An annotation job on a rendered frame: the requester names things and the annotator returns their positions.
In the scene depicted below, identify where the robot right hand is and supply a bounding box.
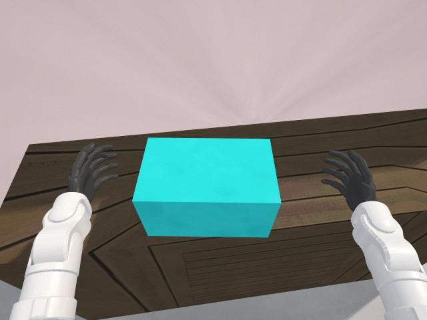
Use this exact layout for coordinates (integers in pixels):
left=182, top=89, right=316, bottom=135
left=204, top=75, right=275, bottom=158
left=321, top=149, right=378, bottom=212

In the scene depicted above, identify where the robot left forearm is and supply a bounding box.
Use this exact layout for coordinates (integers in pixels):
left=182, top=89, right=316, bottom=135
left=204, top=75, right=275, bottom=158
left=9, top=192, right=92, bottom=320

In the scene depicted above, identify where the pedestal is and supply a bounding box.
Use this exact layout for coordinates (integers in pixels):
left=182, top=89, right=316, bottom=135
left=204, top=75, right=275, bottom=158
left=0, top=109, right=427, bottom=320

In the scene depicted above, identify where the robot left hand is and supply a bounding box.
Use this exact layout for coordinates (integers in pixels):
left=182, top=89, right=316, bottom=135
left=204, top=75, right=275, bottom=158
left=66, top=143, right=119, bottom=203

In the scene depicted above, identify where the carton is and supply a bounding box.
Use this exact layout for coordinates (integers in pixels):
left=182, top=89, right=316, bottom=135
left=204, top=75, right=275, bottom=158
left=132, top=137, right=281, bottom=237

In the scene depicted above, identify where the robot right forearm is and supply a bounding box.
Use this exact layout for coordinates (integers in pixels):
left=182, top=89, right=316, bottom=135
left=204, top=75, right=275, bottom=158
left=351, top=201, right=427, bottom=320

